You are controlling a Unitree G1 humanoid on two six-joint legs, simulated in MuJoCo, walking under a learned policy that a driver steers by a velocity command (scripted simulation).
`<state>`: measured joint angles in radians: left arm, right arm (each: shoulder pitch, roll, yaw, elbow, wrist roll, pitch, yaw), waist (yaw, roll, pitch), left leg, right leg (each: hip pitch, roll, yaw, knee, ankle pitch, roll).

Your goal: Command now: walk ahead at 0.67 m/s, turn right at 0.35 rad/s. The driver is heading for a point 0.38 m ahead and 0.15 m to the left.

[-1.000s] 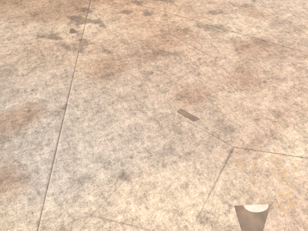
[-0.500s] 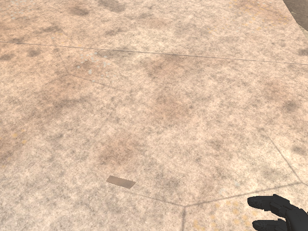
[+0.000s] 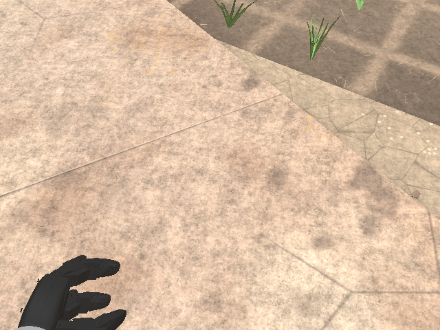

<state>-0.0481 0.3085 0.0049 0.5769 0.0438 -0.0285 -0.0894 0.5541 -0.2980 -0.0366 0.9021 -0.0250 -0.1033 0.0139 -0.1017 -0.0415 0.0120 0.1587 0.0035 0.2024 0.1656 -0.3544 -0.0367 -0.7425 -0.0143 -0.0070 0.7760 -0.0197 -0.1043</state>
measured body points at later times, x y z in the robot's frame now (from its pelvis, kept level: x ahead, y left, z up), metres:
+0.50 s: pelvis +0.25 +0.02 +0.01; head +0.28 +0.03 +0.46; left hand +0.28 +0.29 -0.12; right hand +0.43 -0.21 -0.11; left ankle +0.33 +0.13 -0.71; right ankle +0.24 -0.07 -0.73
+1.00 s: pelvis +0.28 +0.02 +0.01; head +0.28 +0.01 +0.46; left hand +0.27 +0.27 -0.12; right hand +0.43 -0.20 -0.12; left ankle +0.33 +0.13 -0.73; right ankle +0.28 -0.09 -0.73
